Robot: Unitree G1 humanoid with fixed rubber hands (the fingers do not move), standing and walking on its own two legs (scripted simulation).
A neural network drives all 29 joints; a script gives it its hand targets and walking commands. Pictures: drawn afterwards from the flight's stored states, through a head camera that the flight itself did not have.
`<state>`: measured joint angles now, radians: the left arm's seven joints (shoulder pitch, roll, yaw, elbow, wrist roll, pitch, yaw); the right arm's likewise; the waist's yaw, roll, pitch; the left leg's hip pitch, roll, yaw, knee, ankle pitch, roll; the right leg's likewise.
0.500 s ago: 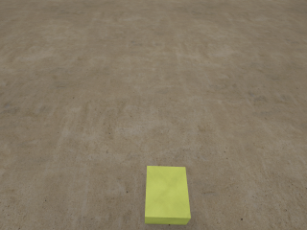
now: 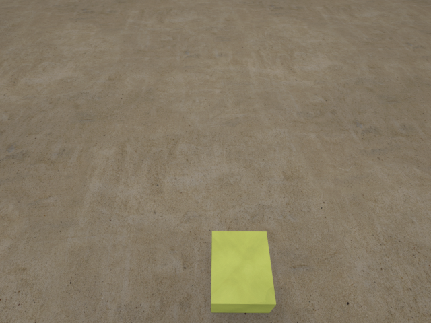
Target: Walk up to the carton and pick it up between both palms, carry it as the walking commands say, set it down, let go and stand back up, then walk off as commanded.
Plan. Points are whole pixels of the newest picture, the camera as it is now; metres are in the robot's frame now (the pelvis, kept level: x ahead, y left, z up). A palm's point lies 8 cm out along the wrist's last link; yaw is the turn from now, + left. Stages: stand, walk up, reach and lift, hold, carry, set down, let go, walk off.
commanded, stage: stand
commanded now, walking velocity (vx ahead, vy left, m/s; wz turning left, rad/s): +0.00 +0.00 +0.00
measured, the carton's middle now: (239, 270) +0.45 -0.10 -0.70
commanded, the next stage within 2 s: reach and lift in 0.94 s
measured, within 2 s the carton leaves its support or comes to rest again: neither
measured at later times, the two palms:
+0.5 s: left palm out of the picture -0.02 +0.17 -0.15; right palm out of the picture -0.04 -0.21 -0.14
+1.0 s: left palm out of the picture +0.00 +0.19 -0.16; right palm out of the picture -0.02 -0.21 -0.15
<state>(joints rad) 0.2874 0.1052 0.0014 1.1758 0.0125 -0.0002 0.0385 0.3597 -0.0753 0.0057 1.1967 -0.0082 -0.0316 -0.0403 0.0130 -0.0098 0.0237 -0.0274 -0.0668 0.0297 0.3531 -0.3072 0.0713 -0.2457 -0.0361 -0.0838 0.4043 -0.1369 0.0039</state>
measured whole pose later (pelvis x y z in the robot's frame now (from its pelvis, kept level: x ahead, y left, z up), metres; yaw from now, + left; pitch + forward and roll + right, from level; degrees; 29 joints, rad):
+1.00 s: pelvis +0.01 -0.02 -0.01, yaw +2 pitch +3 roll +0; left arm 0.28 0.15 -0.06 1.03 -0.07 0.11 0.06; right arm 0.32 -0.09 0.05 1.05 0.06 0.13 -0.07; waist -0.01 -0.02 0.01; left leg -0.19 -0.05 0.00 0.51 -0.38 0.05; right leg -0.39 -0.01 -0.08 0.54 -0.22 -0.03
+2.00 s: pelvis -0.12 -0.05 -0.09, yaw +5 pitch +19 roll +2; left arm -0.69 0.16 0.15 0.77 -0.03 0.52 0.05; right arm -0.68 -0.26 -0.20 0.77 0.03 0.52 0.04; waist -0.07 0.02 0.10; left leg -1.00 -0.07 -0.02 1.07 -0.41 0.00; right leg -1.13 -0.01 -0.02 0.96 -0.22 -0.03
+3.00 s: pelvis -0.08 -0.05 -0.16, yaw +7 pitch +48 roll +5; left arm -1.13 0.18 0.26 0.82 -0.02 0.22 0.12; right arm -1.17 -0.48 -0.39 1.02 0.00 0.13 0.17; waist -0.06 0.03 -0.04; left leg -1.63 -0.08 0.03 1.28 -0.50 0.00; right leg -1.79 0.00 0.02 1.18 -0.23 -0.03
